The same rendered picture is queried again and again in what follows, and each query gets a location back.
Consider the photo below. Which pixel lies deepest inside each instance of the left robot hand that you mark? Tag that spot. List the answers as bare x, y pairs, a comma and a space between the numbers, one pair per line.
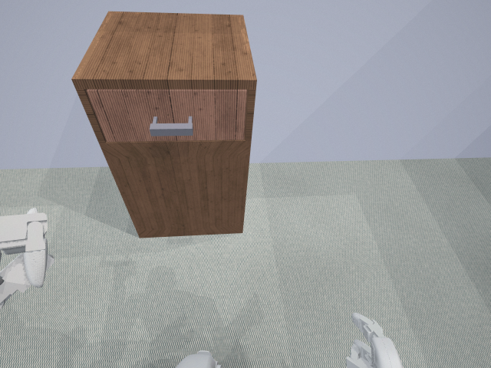
18, 234

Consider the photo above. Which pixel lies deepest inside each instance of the right robot hand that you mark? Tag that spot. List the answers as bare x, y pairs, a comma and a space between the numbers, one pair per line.
382, 354

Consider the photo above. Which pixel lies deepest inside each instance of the drawer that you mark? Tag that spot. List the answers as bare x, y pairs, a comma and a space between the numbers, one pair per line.
125, 115

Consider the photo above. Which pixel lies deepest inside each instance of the cabinet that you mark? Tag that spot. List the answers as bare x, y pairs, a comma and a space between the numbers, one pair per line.
185, 187

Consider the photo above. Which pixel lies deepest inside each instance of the handle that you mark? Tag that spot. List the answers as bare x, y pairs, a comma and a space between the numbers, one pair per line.
171, 129

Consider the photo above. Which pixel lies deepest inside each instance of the left robot shin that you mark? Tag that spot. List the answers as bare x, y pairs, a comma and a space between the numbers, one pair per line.
205, 352

